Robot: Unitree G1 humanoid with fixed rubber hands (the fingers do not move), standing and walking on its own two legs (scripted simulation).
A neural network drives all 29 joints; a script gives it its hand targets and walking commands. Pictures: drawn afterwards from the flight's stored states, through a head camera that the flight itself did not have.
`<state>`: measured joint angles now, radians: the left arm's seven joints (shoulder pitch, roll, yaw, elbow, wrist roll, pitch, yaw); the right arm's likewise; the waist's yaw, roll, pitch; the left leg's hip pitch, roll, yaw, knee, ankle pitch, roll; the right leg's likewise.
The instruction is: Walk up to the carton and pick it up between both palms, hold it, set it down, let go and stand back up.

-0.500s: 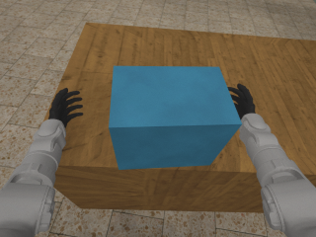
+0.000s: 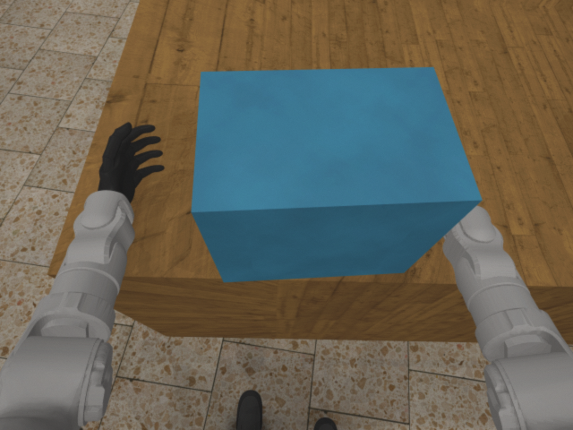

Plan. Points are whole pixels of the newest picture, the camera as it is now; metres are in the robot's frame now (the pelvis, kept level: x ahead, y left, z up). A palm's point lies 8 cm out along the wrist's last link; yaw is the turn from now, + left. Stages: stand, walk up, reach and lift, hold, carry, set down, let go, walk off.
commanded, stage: reach and lift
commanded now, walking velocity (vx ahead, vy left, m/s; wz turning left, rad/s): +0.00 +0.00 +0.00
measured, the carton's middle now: (317, 186) +0.45 +0.01 +0.02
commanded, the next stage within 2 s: none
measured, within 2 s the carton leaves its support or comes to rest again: neither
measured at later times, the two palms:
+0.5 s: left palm (155, 191) +0.42 +0.23 +0.02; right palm (430, 194) +0.45 -0.15 +0.03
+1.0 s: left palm (155, 200) +0.41 +0.24 +0.00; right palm (425, 199) +0.44 -0.14 +0.03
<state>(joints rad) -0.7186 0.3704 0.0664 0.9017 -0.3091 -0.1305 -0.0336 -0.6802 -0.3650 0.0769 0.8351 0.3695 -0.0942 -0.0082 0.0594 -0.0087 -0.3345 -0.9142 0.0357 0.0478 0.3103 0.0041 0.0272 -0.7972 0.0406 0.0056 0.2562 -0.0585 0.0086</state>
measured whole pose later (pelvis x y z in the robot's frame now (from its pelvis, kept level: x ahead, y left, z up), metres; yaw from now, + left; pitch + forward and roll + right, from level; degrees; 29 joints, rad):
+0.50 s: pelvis +0.01 -0.01 +0.01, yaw +2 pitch +30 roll -2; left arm -0.75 0.16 0.35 1.07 0.02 -0.31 -0.03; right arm -0.69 -0.12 -0.20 0.92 -0.02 -0.23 -0.02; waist 0.03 -0.03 -0.27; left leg -0.76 0.02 0.03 0.23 0.02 0.02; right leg -0.66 0.03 -0.01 0.22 -0.07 0.00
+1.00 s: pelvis +0.00 +0.00 +0.00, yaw +1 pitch +32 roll -3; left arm -0.74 0.16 0.31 1.03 -0.01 -0.25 0.03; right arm -0.72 -0.10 -0.25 0.90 -0.03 -0.21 -0.01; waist 0.01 -0.02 -0.30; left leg -0.85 0.02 0.04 0.24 0.04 0.03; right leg -0.73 0.02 -0.01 0.21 -0.04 0.01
